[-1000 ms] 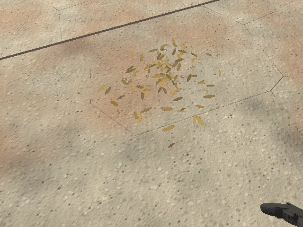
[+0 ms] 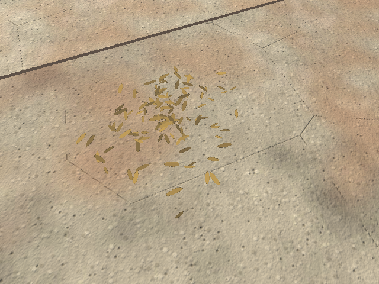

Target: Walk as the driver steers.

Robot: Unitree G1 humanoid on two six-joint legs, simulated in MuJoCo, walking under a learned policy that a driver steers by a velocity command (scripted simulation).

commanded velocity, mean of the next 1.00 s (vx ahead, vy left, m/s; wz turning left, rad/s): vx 0.35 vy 0.00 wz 0.43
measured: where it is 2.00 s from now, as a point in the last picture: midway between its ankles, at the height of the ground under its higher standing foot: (90, 188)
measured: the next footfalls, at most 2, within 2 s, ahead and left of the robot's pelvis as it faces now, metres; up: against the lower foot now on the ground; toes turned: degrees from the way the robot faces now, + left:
right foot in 0.34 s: +0.13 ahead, -0.14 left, +0.00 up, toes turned +17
left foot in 0.80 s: +0.33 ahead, +0.24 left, +0.00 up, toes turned +26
